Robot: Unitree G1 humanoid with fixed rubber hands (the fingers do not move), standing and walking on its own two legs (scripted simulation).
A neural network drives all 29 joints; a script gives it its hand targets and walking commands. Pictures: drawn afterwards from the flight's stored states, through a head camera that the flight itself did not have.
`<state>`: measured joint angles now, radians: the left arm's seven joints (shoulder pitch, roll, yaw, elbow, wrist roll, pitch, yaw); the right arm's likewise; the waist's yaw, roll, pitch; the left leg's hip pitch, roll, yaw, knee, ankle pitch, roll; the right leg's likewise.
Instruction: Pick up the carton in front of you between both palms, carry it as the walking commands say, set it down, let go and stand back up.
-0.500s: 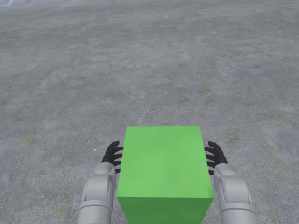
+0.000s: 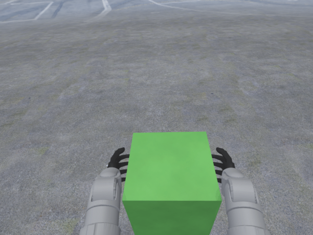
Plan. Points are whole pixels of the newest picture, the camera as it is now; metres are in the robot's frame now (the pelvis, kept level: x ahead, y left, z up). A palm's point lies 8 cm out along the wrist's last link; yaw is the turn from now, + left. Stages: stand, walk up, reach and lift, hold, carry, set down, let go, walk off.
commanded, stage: hold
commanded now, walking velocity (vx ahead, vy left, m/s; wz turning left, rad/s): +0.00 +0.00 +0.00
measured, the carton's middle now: (170, 186) +0.30 +0.00 -0.02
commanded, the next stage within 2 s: set down in 0.02 s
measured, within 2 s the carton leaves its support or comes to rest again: neither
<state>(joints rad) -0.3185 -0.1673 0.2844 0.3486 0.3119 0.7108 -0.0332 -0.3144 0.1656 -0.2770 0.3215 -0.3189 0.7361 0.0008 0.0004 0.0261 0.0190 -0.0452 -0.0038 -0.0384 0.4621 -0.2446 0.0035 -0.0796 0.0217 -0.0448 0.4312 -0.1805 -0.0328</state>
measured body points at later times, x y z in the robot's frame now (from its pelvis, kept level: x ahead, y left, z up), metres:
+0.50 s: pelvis +0.00 +0.02 -0.02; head +0.11 +0.00 +0.41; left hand +0.36 +0.15 -0.06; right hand +0.35 -0.15 -0.07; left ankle +0.02 +0.12 -0.74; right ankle +0.05 -0.10 -0.74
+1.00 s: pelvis -0.05 +0.01 -0.16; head +0.17 -0.01 +0.24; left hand +0.39 +0.15 -0.23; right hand +0.39 -0.15 -0.23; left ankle +0.02 +0.12 -0.74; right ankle +0.05 -0.10 -0.74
